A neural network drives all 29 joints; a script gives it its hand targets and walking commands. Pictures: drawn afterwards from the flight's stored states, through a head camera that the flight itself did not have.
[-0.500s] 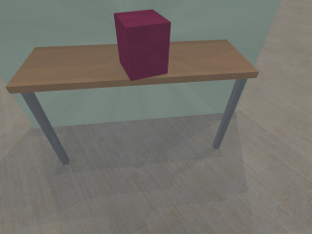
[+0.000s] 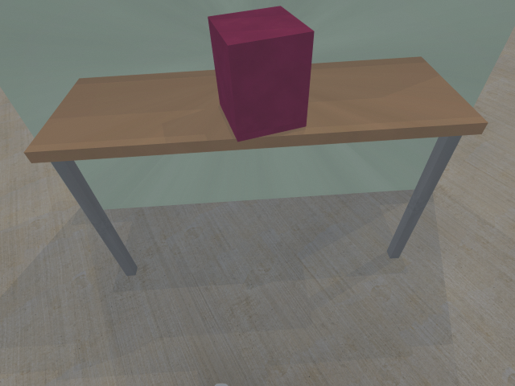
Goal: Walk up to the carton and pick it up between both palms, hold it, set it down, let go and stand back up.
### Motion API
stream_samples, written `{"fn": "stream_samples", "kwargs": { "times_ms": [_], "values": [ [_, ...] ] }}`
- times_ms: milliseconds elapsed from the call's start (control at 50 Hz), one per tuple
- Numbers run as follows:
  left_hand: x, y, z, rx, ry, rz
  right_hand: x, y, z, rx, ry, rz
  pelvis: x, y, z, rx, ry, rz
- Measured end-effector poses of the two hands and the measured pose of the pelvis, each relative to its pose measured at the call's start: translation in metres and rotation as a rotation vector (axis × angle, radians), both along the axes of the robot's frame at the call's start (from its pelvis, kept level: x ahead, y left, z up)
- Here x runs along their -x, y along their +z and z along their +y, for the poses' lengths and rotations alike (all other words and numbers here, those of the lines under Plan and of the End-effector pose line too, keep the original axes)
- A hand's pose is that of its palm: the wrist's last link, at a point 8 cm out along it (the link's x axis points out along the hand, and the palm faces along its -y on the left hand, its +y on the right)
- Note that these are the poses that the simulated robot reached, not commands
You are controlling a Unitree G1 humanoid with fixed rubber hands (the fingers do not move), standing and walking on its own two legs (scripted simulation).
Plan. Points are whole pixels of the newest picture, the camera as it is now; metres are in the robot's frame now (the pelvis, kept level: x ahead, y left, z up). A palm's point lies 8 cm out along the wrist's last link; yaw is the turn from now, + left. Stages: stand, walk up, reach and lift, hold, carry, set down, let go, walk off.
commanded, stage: walk up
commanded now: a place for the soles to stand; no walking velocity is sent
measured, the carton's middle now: (259, 74) +0.88 +0.04 +0.09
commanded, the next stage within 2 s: none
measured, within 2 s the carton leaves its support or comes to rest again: neither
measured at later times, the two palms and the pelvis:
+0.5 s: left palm (94, 375) +0.19 +0.31 -0.11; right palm out of the picture +0.11 -0.28 -0.06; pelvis +0.07 +0.03 +0.00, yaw -1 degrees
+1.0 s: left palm (89, 383) +0.18 +0.30 -0.09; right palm out of the picture +0.16 -0.30 -0.09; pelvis +0.09 +0.00 -0.01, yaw +0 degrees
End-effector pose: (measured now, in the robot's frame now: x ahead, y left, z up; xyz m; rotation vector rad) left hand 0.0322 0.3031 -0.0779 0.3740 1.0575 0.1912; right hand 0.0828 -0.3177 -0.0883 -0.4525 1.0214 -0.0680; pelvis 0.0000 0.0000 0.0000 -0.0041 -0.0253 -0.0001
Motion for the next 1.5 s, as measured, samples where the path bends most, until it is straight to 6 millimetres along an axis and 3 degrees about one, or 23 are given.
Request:
{"fn": "stream_samples", "kwargs": {
  "times_ms": [80, 200, 320, 420, 620, 760, 900, 1020, 1120, 1500],
  "values": [
    [-0.022, -0.017, 0.022, 0.034, -0.005, 0.017, -0.018, 0.003, 0.026, 0.023, 0.002, 0.001, -0.019, -0.006, 0.025, 0.031, 0.001, 0.022],
    [-0.082, -0.031, 0.033, 0.091, -0.062, -0.013, -0.024, 0.02, 0.056, 0.049, -0.084, -0.042, -0.044, -0.001, 0.047, 0.029, -0.012, 0.007],
    [-0.136, -0.029, 0.028, 0.125, -0.104, -0.085, -0.025, 0.037, 0.058, 0.091, -0.134, -0.064, -0.06, 0.005, 0.051, 0.035, -0.011, -0.018],
    [-0.158, -0.03, 0.016, 0.132, -0.113, -0.109, -0.026, 0.039, 0.048, 0.104, -0.154, -0.077, -0.067, 0.004, 0.042, 0.021, -0.016, -0.036],
    [-0.158, -0.028, -0.021, 0.071, -0.121, -0.079, -0.025, 0.006, 0.002, 0.057, -0.156, -0.002, -0.072, -0.009, -0.001, -0.03, -0.019, -0.012],
    [-0.141, -0.011, -0.02, 0.019, -0.056, -0.072, -0.053, -0.005, -0.01, 0.03, -0.092, 0.026, -0.079, -0.006, -0.014, -0.035, -0.001, -0.005],
    [-0.135, -0.009, -0.005, 0.002, -0.028, -0.059, -0.078, -0.007, -0.002, 0.036, -0.049, 0.007, -0.085, -0.007, -0.004, -0.017, 0.005, 0.004],
    [-0.152, -0.016, -0.002, 0.033, -0.047, -0.071, -0.081, 0.0, 0.015, 0.027, -0.071, -0.025, -0.09, -0.006, 0.005, -0.01, 0.007, 0.002],
    [-0.17, -0.018, -0.012, 0.043, -0.063, -0.097, -0.083, 0.0, 0.009, 0.029, -0.077, -0.019, -0.095, -0.007, -0.002, -0.016, 0.008, 0.009],
    [-0.193, -0.014, -0.015, 0.039, -0.073, -0.125, -0.112, 0.002, 0.002, 0.041, -0.06, -0.033, -0.111, -0.007, -0.005, -0.016, 0.015, 0.022]
  ]
}}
